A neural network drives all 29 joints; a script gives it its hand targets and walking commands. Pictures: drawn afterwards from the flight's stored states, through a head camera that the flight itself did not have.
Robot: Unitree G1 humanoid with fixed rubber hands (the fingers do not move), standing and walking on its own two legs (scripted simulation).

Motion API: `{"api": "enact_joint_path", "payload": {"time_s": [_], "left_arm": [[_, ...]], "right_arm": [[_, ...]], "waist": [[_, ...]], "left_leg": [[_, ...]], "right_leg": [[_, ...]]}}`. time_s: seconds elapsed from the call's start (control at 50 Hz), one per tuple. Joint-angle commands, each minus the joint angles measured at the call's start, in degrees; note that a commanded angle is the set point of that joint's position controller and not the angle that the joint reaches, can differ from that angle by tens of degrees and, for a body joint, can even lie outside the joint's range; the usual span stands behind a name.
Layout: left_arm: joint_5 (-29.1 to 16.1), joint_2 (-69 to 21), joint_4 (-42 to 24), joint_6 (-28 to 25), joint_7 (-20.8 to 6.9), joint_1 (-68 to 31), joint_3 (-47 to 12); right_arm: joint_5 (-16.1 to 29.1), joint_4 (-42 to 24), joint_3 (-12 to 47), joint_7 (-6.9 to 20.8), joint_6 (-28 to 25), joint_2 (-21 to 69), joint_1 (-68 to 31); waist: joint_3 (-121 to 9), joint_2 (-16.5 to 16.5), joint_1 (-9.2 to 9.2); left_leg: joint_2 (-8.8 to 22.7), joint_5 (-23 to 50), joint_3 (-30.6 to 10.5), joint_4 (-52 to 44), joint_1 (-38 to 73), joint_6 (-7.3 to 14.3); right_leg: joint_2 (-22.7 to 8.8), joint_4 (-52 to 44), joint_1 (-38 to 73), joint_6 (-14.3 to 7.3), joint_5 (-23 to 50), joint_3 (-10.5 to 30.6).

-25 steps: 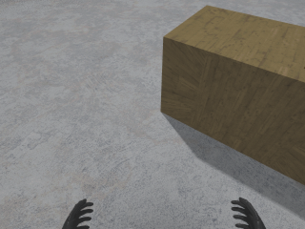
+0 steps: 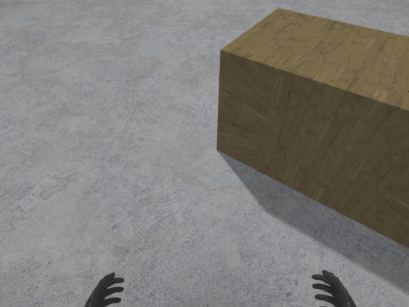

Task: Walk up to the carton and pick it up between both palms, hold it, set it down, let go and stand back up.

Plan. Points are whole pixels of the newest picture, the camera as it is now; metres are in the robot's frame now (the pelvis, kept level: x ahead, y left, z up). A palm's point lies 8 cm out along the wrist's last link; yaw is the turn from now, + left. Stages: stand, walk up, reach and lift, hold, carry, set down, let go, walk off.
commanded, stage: stand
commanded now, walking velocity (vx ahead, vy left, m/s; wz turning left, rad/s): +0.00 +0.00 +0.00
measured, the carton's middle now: out of the picture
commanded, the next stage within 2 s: walk up in 0.52 s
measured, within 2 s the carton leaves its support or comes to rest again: neither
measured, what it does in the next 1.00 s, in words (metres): steps on the spot, turning right: right foot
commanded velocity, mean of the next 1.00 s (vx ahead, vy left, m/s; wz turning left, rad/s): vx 0.00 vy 0.00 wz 0.00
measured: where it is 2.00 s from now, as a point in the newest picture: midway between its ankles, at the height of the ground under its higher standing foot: (285, 305)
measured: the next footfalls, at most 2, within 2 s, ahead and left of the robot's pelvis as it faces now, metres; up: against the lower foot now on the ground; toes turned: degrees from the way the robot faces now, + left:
right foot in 0.96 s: +0.10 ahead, -0.23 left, +0.00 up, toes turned -21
left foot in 1.22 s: +0.18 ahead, -0.01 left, +0.00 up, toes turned -16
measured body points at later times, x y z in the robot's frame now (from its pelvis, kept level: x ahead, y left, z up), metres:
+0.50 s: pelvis +0.00 +0.00 +0.00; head +0.00 +0.00 +0.45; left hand +0.12 +0.25 -0.11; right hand +0.13 -0.25 -0.10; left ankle +0.02 +0.11 -0.72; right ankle +0.02 -0.13 -0.72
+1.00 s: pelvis +0.02 -0.06 -0.03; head +0.02 -0.08 +0.42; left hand +0.20 +0.18 -0.11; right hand +0.03 -0.39 -0.13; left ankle +0.02 +0.11 -0.72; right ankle +0.06 -0.21 -0.73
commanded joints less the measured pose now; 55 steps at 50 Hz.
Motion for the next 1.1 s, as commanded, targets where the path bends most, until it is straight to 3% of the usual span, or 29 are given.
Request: {"api": "enact_joint_path", "payload": {"time_s": [0.0,0.68,0.7,0.72,0.74,0.76,0.78,0.82,0.86,0.9,0.92,0.94,0.96,0.98,1.0,1.02,1.04,1.08], "left_arm": [[-0.07,7.84,-5.81,-1.22,0.21,-1.37,1.93],[-0.23,8.48,-3.94,-1.07,0.28,0.28,1.35],[1.94,11.35,-5.52,0.35,-1.95,1.47,3.22],[3.00,8.56,-7.64,1.23,-3.05,-1.87,2.43],[4.27,9.09,-9.52,1.90,-3.41,-5.43,2.76],[4.89,10.12,-9.89,2.43,-3.79,-5.07,3.39],[4.70,10.42,-9.47,2.64,-4.09,-2.55,3.70],[3.87,10.64,-9.54,2.55,-4.75,-1.60,4.39],[2.73,9.08,-10.08,2.06,-5.61,-2.30,4.15],[1.77,8.47,-10.09,1.40,-6.16,-0.79,4.28],[1.32,8.37,-9.43,0.81,-6.34,1.99,4.72],[1.09,9.30,-7.68,0.08,-6.39,6.81,5.74],[1.04,11.77,-5.31,-0.54,-6.03,11.07,6.84],[0.93,18.12,-4.14,-1.18,-4.81,15.98,8.27],[0.33,21.66,-4.70,-0.96,-3.97,17.56,7.98],[-0.39,20.59,-4.57,-0.44,-2.98,13.91,7.08],[0.05,20.42,-5.04,-0.12,-1.90,11.26,6.62],[1.90,17.48,-6.17,0.26,-0.51,6.06,5.38]], "right_arm": [[0.04,-6.04,-2.03,-0.24,-1.40,-7.50,-1.57],[0.19,-4.26,-1.64,-0.35,-1.21,-8.07,-0.54],[-3.32,-4.20,-5.50,-1.36,-1.92,-12.46,5.69],[-4.33,-2.60,-6.70,-2.19,-2.36,-16.89,10.12],[-4.63,-1.85,-6.56,-3.05,-2.81,-16.80,10.62],[-4.61,-1.18,-5.74,-3.68,-3.47,-14.49,9.54],[-4.62,-1.14,-5.11,-3.99,-4.06,-13.31,6.92],[-4.94,-2.08,-5.39,-4.19,-4.65,-14.69,0.94],[-4.67,-1.64,-5.50,-3.93,-4.60,-15.72,-0.59],[-4.57,-1.20,-5.79,-3.49,-4.04,-16.50,-1.33],[-4.52,-1.24,-5.79,-3.32,-3.62,-16.89,-2.94],[-4.27,-1.36,-5.29,-3.24,-3.07,-16.31,-4.71],[-3.82,-1.08,-3.78,-2.94,-2.42,-13.18,-2.78],[-2.38,-3.73,-2.12,-2.19,-1.98,-8.91,-3.80],[-0.25,-7.68,-1.55,-1.36,-1.84,-8.25,-6.09],[0.21,-7.93,-2.16,-1.05,-1.56,-11.15,-5.89],[0.36,-7.12,-2.22,-0.91,-1.50,-11.84,-5.07],[-0.62,-4.89,-2.63,-1.08,-2.03,-12.45,-0.06]], "waist": [[-1.70,-0.33,0.05],[-2.10,0.35,0.01],[-3.50,1.71,-1.82],[-0.49,10.10,-5.13],[3.69,8.23,-6.57],[5.50,3.59,-5.67],[5.22,2.16,-3.95],[3.96,5.69,-2.34],[4.11,8.90,-2.78],[3.60,10.71,-2.39],[2.88,10.57,-0.63],[1.59,6.89,2.52],[0.24,-2.13,4.45],[-0.53,-18.92,9.08],[-2.45,-24.06,10.50],[-0.56,-15.83,8.20],[1.20,-12.87,7.11],[1.01,-9.88,3.91]], "left_leg": [[4.89,5.61,-6.44,-10.44,-2.13,1.50],[4.96,5.24,-6.66,-11.21,-1.53,1.33],[9.98,-14.25,-10.20,-12.39,12.74,5.82],[23.07,-22.25,-23.48,-21.32,16.33,12.66],[31.84,-18.98,-30.19,-24.60,12.47,18.78],[32.62,-15.24,-28.81,-24.45,9.40,20.05],[31.05,-12.15,-24.09,-23.54,8.25,18.72],[29.17,-9.78,-16.97,-22.53,8.59,16.57],[27.20,-7.96,-8.29,-21.18,6.16,15.02],[25.31,-9.81,-0.81,-18.21,0.30,13.26],[23.96,-13.65,2.41,-16.09,-4.75,12.04],[21.96,-18.69,5.96,-12.09,-11.93,10.42],[18.29,-24.11,10.74,-2.22,-17.69,8.16],[7.99,-24.46,17.16,17.35,-23.86,3.13],[2.76,-26.55,7.43,32.13,-28.91,1.33],[5.54,-23.21,1.25,36.69,-30.03,1.58],[6.89,-20.00,-0.11,37.42,-30.18,1.42],[8.94,-16.45,-0.61,32.31,-25.34,1.12]], "right_leg": [[-3.53,-7.90,-0.42,-2.85,5.13,4.91],[-3.68,-8.86,-0.40,-2.83,5.00,5.08],[0.79,1.99,-15.28,-3.94,-5.62,6.23],[2.25,13.70,-26.32,-1.76,-10.06,0.48],[-3.23,24.08,-32.31,-0.86,-12.06,3.86],[-6.20,28.52,-32.72,-0.48,-9.76,7.19],[-7.44,29.82,-31.59,-0.01,-7.10,8.56],[-9.42,27.36,-28.42,0.82,-7.57,9.33],[-9.62,20.18,-22.56,0.50,-8.87,6.11],[-7.35,13.16,-13.10,-1.15,-9.03,1.16],[-5.42,9.61,-5.41,-2.33,-6.72,-1.75],[-2.56,6.34,4.62,-3.38,-1.30,-5.41],[1.96,5.53,12.25,-3.98,-2.05,-6.60],[-4.18,-10.83,12.95,-9.23,-22.19,13.45],[-13.63,-23.00,10.72,-18.72,-33.27,40.84],[-17.99,-24.99,8.97,-21.64,-35.23,44.87],[-18.56,-23.44,6.00,-22.20,-34.34,44.12],[-16.78,-19.15,1.43,-20.18,-28.68,37.43]]}}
